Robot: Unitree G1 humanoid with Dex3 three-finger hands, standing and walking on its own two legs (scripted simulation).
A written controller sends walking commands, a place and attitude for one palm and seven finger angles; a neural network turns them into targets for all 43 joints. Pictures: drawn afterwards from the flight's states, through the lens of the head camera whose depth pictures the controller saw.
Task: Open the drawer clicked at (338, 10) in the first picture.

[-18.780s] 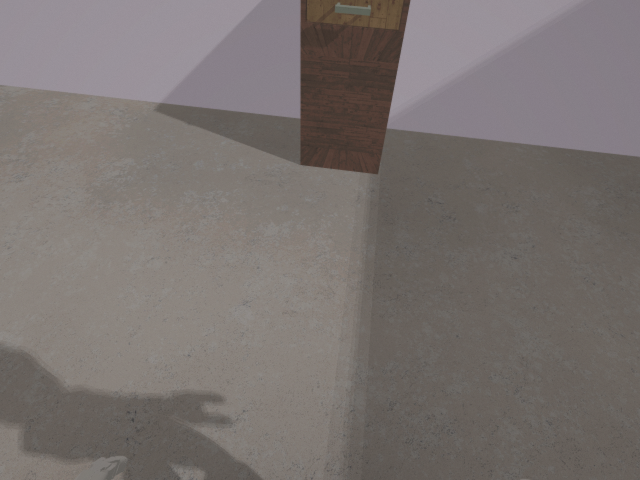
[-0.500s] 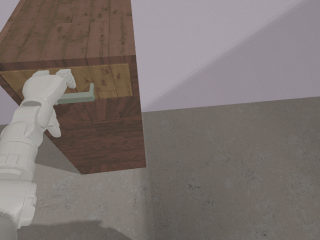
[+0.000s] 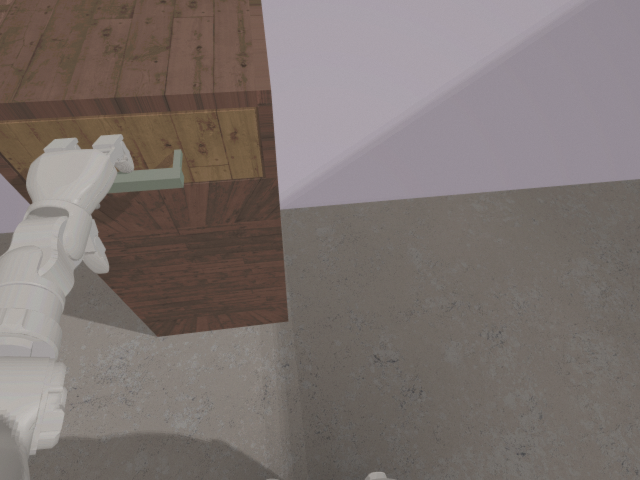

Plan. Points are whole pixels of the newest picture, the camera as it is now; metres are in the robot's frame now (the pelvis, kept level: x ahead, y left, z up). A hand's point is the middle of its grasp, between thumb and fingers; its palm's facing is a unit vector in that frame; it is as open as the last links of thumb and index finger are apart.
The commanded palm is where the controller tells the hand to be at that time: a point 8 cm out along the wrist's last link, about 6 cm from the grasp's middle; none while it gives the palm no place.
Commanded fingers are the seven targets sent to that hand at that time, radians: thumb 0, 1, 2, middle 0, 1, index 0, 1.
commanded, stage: lower the fingers behind the handle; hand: left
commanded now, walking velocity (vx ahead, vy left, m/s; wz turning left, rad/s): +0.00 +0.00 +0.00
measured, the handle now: (136, 170) +0.53 +0.28 +0.03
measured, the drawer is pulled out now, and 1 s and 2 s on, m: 0.00 0.00 0.00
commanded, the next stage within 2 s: lift the fingers back up to retry in 1.08 s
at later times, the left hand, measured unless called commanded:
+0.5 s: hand (98, 211) +0.44 +0.30 +0.04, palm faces -0.02 +0.00 -1.00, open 14.1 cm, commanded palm +0.42 +0.29 +0.07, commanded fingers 0.00 -0.50 0.30 -0.30 -1.20 -0.30 -1.20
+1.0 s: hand (100, 210) +0.44 +0.30 +0.04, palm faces -0.04 +0.02 -1.00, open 14.1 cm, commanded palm +0.42 +0.28 +0.06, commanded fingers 0.00 -0.50 0.30 -0.30 -1.20 -0.30 -1.20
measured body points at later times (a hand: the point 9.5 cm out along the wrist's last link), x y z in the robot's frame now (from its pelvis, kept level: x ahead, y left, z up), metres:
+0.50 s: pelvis -0.01 +0.00 -0.01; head +0.07 +0.01 +0.43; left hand +0.44 +0.30 +0.09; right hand +0.02 -0.27 -0.13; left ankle -0.04 +0.07 -0.71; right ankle +0.00 -0.13 -0.71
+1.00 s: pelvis -0.02 -0.01 -0.01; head +0.07 +0.00 +0.43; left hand +0.44 +0.30 +0.09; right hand +0.00 -0.28 -0.14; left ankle -0.04 +0.07 -0.71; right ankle +0.00 -0.13 -0.71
